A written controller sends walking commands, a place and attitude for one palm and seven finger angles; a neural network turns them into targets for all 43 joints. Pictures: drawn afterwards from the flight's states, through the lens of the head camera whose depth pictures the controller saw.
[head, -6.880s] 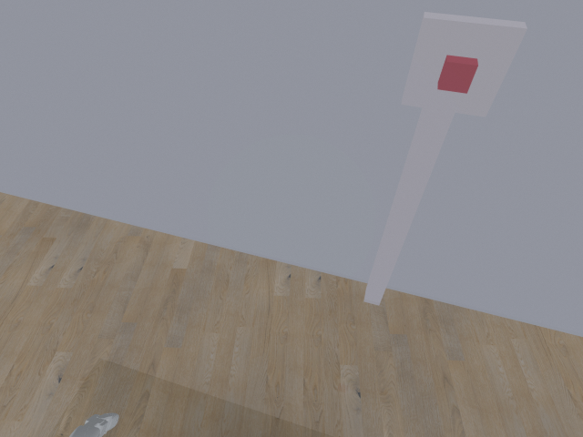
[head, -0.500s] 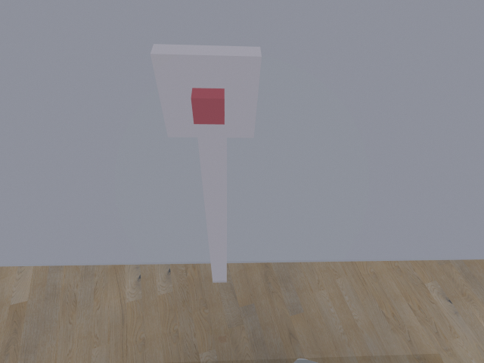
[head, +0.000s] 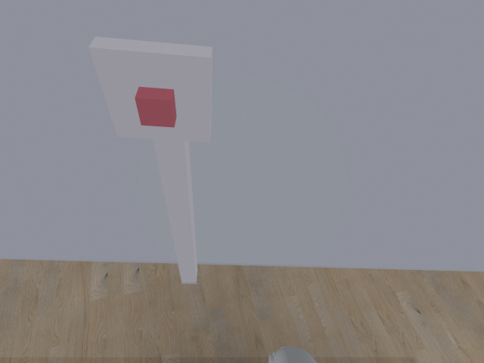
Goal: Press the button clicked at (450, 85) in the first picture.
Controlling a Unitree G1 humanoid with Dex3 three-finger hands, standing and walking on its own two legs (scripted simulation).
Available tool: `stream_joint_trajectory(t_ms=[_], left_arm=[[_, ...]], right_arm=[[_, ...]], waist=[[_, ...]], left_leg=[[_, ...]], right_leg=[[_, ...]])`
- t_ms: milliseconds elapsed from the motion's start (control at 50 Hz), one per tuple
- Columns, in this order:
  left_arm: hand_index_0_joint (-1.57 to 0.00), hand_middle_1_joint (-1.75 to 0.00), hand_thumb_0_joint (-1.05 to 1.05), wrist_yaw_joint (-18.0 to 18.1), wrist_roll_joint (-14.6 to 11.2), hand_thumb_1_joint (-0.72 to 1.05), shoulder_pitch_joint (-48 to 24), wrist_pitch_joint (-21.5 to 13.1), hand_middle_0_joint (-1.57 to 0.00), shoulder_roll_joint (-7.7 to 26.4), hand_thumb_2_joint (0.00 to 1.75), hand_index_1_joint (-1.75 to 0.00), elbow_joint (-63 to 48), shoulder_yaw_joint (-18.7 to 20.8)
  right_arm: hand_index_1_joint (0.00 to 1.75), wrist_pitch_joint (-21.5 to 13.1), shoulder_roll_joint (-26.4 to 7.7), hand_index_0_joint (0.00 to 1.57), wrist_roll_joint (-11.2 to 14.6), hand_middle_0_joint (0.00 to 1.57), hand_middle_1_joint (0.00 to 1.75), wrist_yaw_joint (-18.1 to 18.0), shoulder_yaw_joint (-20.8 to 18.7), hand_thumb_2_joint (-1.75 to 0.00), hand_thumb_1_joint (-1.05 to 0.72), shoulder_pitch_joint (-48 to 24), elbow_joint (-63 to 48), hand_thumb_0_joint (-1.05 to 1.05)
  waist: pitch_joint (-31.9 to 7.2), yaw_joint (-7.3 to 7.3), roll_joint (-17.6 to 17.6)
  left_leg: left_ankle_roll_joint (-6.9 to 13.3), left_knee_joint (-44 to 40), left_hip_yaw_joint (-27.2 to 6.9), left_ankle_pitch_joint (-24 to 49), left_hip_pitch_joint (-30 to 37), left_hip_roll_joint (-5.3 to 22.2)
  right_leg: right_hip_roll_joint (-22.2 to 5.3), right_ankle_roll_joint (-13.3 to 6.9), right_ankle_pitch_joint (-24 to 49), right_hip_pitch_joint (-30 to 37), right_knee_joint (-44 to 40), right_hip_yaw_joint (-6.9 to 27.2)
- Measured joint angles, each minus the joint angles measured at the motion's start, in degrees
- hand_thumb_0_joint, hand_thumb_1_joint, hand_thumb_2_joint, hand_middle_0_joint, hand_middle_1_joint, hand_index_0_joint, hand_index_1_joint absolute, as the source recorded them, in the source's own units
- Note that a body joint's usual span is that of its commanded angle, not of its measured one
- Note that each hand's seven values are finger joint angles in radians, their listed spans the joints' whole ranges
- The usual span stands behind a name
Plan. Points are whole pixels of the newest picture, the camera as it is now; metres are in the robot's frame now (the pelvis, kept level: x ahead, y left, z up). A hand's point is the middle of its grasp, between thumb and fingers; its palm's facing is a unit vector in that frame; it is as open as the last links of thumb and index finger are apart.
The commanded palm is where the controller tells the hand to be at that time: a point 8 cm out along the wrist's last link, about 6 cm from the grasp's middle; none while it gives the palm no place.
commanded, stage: come to a stop and stand still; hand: left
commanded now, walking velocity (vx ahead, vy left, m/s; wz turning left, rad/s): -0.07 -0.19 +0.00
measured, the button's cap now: (157, 106) +0.45 +0.17 +0.17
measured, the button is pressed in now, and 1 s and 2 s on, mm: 0 0 0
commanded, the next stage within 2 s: look again from close up in 1.16 s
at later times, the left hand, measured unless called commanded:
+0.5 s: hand out of the picture +0.00 +0.11 -0.18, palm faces +0.11 -0.97 -0.22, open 7.3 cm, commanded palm none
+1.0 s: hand out of the picture -0.04 +0.13 -0.18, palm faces +0.01 -0.98 -0.18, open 7.4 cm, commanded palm none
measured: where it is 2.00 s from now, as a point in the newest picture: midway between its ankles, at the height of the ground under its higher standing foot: outside the picture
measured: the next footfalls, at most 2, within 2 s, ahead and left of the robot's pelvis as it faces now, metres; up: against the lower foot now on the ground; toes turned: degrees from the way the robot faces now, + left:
right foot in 0.18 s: +0.05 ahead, -0.22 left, +0.00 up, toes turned -4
left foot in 0.56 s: +0.01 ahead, +0.04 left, +0.00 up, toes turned +4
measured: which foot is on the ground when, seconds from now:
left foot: down 0.00-0.18, up 0.20-0.54, down 0.56-1.00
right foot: up 0.00-0.16, down 0.18-0.56, up 0.58-0.80, down 0.82-1.00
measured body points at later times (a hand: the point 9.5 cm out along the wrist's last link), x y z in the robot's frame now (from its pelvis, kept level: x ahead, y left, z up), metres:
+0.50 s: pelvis -0.02 -0.07 +0.00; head +0.00 -0.07 +0.44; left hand +0.00 +0.16 -0.16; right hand +0.05 -0.32 -0.15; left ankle -0.03 +0.03 -0.71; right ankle +0.01 -0.22 -0.74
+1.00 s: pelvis -0.05 -0.03 +0.00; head -0.04 -0.03 +0.45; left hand -0.04 +0.18 -0.16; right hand -0.03 -0.26 -0.16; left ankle -0.03 +0.04 -0.74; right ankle -0.04 -0.17 -0.74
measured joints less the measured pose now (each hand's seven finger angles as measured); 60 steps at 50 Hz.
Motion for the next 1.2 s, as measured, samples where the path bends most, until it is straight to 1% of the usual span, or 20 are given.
stream_joint_trajectory(t_ms=[60, 120, 160, 180, 220, 260, 320, 380, 460, 520, 540, 560, 620, 680, 740, 820, 880, 940, 1060, 1200], left_arm=[[-0.2, -0.3, 0.0, -0.22, -0.22, 0.92, 0.07, 0.25, -0.2, -0.03, 0.9, -0.3, 0.23, 0.02], [-0.2, -0.3, 0.0, -0.42, -0.46, 0.91, -0.3, -0.17, -0.2, -0.2, 0.9, -0.3, 0.37, 0.01], [-0.2, -0.3, 0.0, -0.34, -0.5, 0.91, -0.06, -1.51, -0.2, -0.33, 0.9, -0.3, 0.2, -0.13], [-0.2, -0.3, 0.0, -0.13, -0.4, 0.91, 0.53, -2.59, -0.2, 0.06, 0.9, -0.3, -0.07, -0.32], [-0.2, -0.3, 0.0, 0.87, -0.26, 0.91, -0.13, -3.95, -0.2, -1.68, 0.9, -0.3, 1.18, -0.93], [-0.2, -0.3, 0.0, 1.35, -0.22, 0.91, 0.06, -4.72, -0.2, -3.42, 0.9, -0.3, 1.77, -1.73], [-0.2, -0.3, 0.0, 2.34, -0.07, 0.93, 0.7, -4.79, -0.2, -4.35, 0.9, -0.3, 2.08, -1.84], [-0.2, -0.3, 0.0, 2.57, 0.03, 0.93, 1.1, -4.61, -0.2, -4.27, 0.9, -0.3, 1.75, -1.77], [-0.2, -0.3, 0.0, 2.84, 0.33, 0.92, 1.75, -4.67, -0.2, -3.47, 0.9, -0.3, 1.22, -1.39], [-0.2, -0.3, 0.0, 2.75, 0.35, 0.91, 2.56, -4.31, -0.2, -2.36, 0.9, -0.3, 1.29, -0.95], [-0.2, -0.3, 0.0, 2.66, 0.18, 0.91, 2.95, -4.04, -0.2, -2.03, 0.9, -0.3, 1.43, -0.85], [-0.2, -0.3, 0.0, 2.57, -0.03, 0.91, 3.19, -3.64, -0.2, -1.73, 0.9, -0.3, 1.62, -0.75], [-0.2, -0.3, 0.0, 2.54, -0.21, 0.91, 3.06, -2.16, -0.2, -0.78, 0.9, -0.3, 2.83, -0.52], [-0.2, -0.3, 0.0, 2.32, -0.07, 0.91, 3.11, -2.06, -0.2, -0.59, 0.9, -0.3, 3.63, -0.86], [-0.2, -0.3, 0.0, 2.26, -0.2, 0.91, 3.42, -2.74, -0.2, -1.21, 0.9, -0.3, 4.07, -1.51], [-0.2, -0.3, 0.0, 2.52, -0.4, 0.91, 3.69, -4.15, -0.2, -2.08, 0.9, -0.3, 5.02, -2.38], [-0.19, -0.3, 0.0, 2.53, -0.6, 0.91, 3.85, -4.75, -0.2, -3.87, 0.9, -0.3, 6.44, -3.3], [-0.2, -0.3, 0.0, 2.63, -0.67, 0.91, 4.29, -4.86, -0.2, -4.48, 0.9, -0.3, 7.3, -3.84], [-0.2, -0.3, 0.01, 2.99, -0.56, 0.91, 5.51, -5.68, -0.2, -4.22, 0.9, -0.3, 5.43, -5.14], [-0.2, -0.3, 0.0, 2.68, -0.72, 0.91, 5.84, -5.59, -0.2, -3.6, 0.9, -0.3, 5.02, -5.26]], right_arm=[[0.3, 0.24, 0.03, 0.2, 0.0, 0.2, 0.3, 0.3, -0.62, -0.9, -0.91, -0.03, 0.6, 0.0], [0.3, 0.8, -0.61, 0.2, -0.11, 0.2, 0.3, 0.77, -1.55, -0.9, -0.91, -0.12, 1.23, 0.0], [0.3, 1.4, -1.39, 0.2, 0.03, 0.21, 0.3, 1.13, -2.18, -0.9, -0.91, 0.28, 1.57, 0.01], [0.3, 1.64, -1.53, 0.2, 0.22, 0.21, 0.3, 1.32, -2.39, -0.9, -0.91, 0.96, 1.51, 0.01], [0.3, 2.7, -3.43, 0.2, 0.69, 0.2, 0.3, 1.48, -2.82, -0.9, -0.91, 0.49, 1.87, 0.01], [0.3, 3.7, -4.67, 0.2, 0.94, 0.2, 0.3, 1.48, -2.93, -0.9, -0.91, -0.16, 2.15, 0.01], [0.3, 3.95, -5.1, 0.2, 1.05, 0.2, 0.3, 2.06, -2.78, -0.9, -0.91, -1.15, 2.21, 0.01], [0.3, 4.22, -4.92, 0.19, 0.88, 0.2, 0.3, 2.79, -2.66, -0.9, -0.91, -1.93, 1.36, 0.01], [0.3, 4.31, -4.18, 0.19, 0.82, 0.2, 0.3, 3.43, -2.38, -0.9, -0.91, -3.26, -0.2, 0.01], [0.3, 3.39, -3.34, 0.19, 1.09, 0.2, 0.3, 3.49, -2.01, -0.9, -0.91, -4.04, -1.49, 0.01], [0.3, 2.83, -3.19, 0.19, 1.2, 0.2, 0.3, 3.44, -1.81, -0.9, -0.91, -4.04, -1.95, 0.01], [0.3, 2.24, -3.01, 0.19, 1.19, 0.2, 0.3, 3.33, -1.68, -0.9, -0.91, -4.03, -2.27, 0.01], [0.3, 1.59, -1.53, 0.19, 0.75, 0.2, 0.3, 2.91, -0.96, -0.9, -0.91, -3.86, -2.32, 0.01], [0.3, 1.4, -0.35, 0.2, 0.65, 0.2, 0.3, 2.17, -0.3, -0.9, -0.92, -3.36, -1.71, 0.0], [0.3, 1.14, -0.55, 0.2, 0.67, 0.2, 0.3, 1.69, -0.22, -0.9, -0.94, -3.16, -0.78, 0.0], [0.3, 0.65, -0.53, 0.2, 1.16, 0.2, 0.3, 1.64, 0.16, -0.9, -0.93, -2.38, 0.89, 0.0], [0.3, 0.84, -1.47, 0.2, 1.38, 0.2, 0.3, 1.56, -0.13, -0.9, -0.94, -1.83, 2.59, 0.0], [0.3, 0.77, -1.32, 0.2, 1.34, 0.2, 0.3, 1.76, 0.31, -0.9, -0.94, -0.64, 4.08, 0.0], [0.3, 0.5, -1.5, 0.2, 0.75, 0.2, 0.3, 2.92, 1.68, -0.9, -0.93, 3.63, 1.0, 0.01], [0.3, 0.45, -1.07, 0.2, 0.85, 0.2, 0.3, 2.93, 2.52, -0.9, -0.92, 6.31, 1.56, 0.01]], waist=[[0.55, -0.14, 1.18], [1.19, -0.58, 2.49], [1.13, -0.7, 3.08], [0.49, -0.6, 2.06], [1.26, -0.47, 4.59], [1.39, -0.42, 5.74], [1.06, 0.15, 5.27], [0.59, 0.9, 4.43], [0.03, 2.31, 2.77], [-0.57, 3.05, 1.18], [-0.91, 3.09, 0.99], [-1.18, 2.94, 0.88], [-1.26, 2.98, -0.42], [-1.82, 2.84, -0.31], [-2.09, 2.58, 0.23], [-2.26, 2.43, 0.03], [-2.15, 1.52, 2.2], [-2.47, 0.96, 2.24], [-2.46, -0.28, 2.74], [-3.18, -0.02, 3.73]], left_leg=[[-1.39, -2.24, -0.32, 1.49, 0.69, 1.48], [-3.15, -1.73, -0.93, 1.76, -0.01, 3.05], [-4.49, 0.99, -1.51, 0.69, -1.45, 3.74], [-4.51, 3.61, -1.58, -0.96, -2.82, 2.96], [-3.77, 9.89, -5.44, -8.28, -5.41, 2.28], [-3.31, 15.4, -7.59, -12.09, -7.09, -0.22], [-3.57, 22.32, -7.36, -10.39, -8.75, -3.3], [-3.76, 24.91, -6.41, -8.14, -9.39, -5.17], [-3.45, 20.3, -5.8, -8.12, -7.67, -6.14], [-2.83, 9.67, -5.75, -5.82, -3.53, -6.18], [-2.61, 4.64, -5.76, -3.41, -1.36, -5.94], [-1.29, 1.53, -5.68, -0.48, -0.29, -5.79], [1.58, 1.46, -4.79, -0.13, 0.08, -6.75], [2.36, -1.93, -4.3, 1.23, 1.35, -7.2], [2.8, -4.64, -3.74, 2.92, 2.27, -7.8], [2.83, -3.83, -2.68, 2.69, 1.67, -8.97], [2.74, -4.79, -3.06, 3.13, 2.77, -8.19], [2.63, -6.58, -2.85, 4.13, 3.76, -8.01], [3.08, -0.83, -3.11, 1.88, -0.74, -7.3], [3.63, -1.26, -2.73, 1.84, -0.41, -8.15]], right_leg=[[-1.57, 0.43, -0.47, 2.29, -7.76, -0.59], [-2.35, 0.02, -1.14, 6.24, -18.9, -1.89], [-2.6, -0.43, 3.39, 10.43, -28.85, -2.94], [-3.67, -0.6, 5.95, 12.49, -33.41, -2.75], [-2.7, -0.61, 3.08, 11.91, -30.96, -3.7], [-2.49, -1.01, 2.75, 12.04, -29.97, -4.05], [-2.68, -1.61, 4.24, 13.29, -31.76, -3.99], [-3.0, -1.87, 5.5, 14.09, -33.68, -4.36], [-3.6, -1.62, 6.89, 13.93, -35.07, -4.46], [-4.26, -0.89, 7.14, 12.87, -34.36, -4.01], [-4.29, -0.49, 6.86, 12.29, -33.47, -3.91], [-4.38, -0.14, 6.35, 11.58, -32.22, -3.92], [-4.24, -0.89, -0.84, 10.21, -26.84, -2.45], [-3.25, -1.56, -3.63, 8.92, -20.26, -2.22], [-2.82, -1.47, -3.39, 10.96, -22.54, -3.09], [-2.65, -1.75, 5.6, 16.94, -35.79, -2.88], [-1.77, -1.86, 5.69, 18.43, -37.52, -3.29], [-1.48, -1.79, 6.28, 19.3, -39.23, -3.09], [-1.08, -2.56, 4.92, 15.8, -35.4, -3.41], [-1.93, -2.16, 4.25, 15.4, -34.37, -2.97]])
